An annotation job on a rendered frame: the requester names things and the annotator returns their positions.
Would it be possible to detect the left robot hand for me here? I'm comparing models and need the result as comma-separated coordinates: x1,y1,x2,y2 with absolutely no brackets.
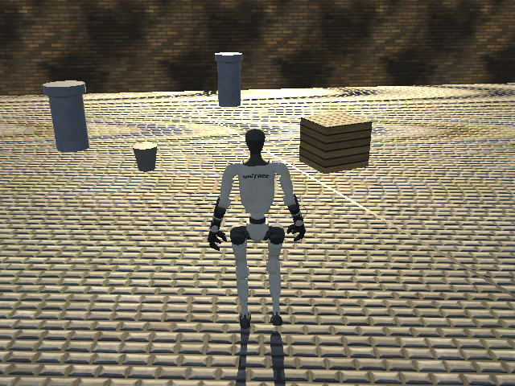
208,231,227,251

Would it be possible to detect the right robot foot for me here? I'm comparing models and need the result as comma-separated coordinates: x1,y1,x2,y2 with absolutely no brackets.
270,312,282,326

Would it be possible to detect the robot left upper arm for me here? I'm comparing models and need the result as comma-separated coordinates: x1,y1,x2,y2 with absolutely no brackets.
218,162,239,208

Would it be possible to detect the robot right upper arm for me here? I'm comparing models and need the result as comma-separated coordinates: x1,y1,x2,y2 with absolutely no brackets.
273,162,296,206

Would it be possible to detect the right robot hand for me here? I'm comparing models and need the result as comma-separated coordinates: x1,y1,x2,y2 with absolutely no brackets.
287,224,306,241

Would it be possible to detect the right robot forearm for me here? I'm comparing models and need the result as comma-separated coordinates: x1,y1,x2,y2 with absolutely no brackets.
288,193,303,226

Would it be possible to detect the left robot thigh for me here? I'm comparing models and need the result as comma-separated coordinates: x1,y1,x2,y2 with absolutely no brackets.
230,224,249,280

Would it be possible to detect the left robot forearm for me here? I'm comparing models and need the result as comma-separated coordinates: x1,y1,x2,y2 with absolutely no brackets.
209,196,226,232

